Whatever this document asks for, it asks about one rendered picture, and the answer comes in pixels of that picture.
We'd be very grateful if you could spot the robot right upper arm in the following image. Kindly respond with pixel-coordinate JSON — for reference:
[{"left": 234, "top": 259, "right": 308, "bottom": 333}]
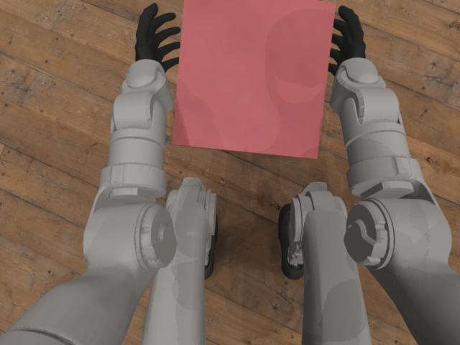
[{"left": 344, "top": 198, "right": 460, "bottom": 345}]

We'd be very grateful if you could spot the right robot shin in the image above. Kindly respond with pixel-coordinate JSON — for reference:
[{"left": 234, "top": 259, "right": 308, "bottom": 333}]
[{"left": 287, "top": 182, "right": 348, "bottom": 265}]

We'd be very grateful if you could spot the robot left forearm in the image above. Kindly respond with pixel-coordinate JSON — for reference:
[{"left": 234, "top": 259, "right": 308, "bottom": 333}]
[{"left": 83, "top": 59, "right": 174, "bottom": 258}]

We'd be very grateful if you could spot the robot right hand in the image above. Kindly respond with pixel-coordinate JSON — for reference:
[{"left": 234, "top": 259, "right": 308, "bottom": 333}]
[{"left": 328, "top": 5, "right": 366, "bottom": 76}]

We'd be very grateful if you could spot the left robot thigh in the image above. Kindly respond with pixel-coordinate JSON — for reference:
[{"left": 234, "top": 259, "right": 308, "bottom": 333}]
[{"left": 140, "top": 185, "right": 216, "bottom": 345}]

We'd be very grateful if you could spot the robot left upper arm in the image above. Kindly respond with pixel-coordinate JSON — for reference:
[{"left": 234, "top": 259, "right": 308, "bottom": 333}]
[{"left": 0, "top": 203, "right": 178, "bottom": 345}]

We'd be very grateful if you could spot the robot left hand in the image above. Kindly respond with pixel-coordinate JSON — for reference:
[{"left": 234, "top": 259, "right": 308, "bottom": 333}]
[{"left": 135, "top": 3, "right": 180, "bottom": 72}]

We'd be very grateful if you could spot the carton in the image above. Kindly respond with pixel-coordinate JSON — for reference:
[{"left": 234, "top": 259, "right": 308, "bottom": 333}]
[{"left": 172, "top": 0, "right": 336, "bottom": 159}]

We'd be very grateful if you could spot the robot right forearm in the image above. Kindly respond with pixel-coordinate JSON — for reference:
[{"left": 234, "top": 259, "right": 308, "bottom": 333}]
[{"left": 329, "top": 57, "right": 452, "bottom": 244}]

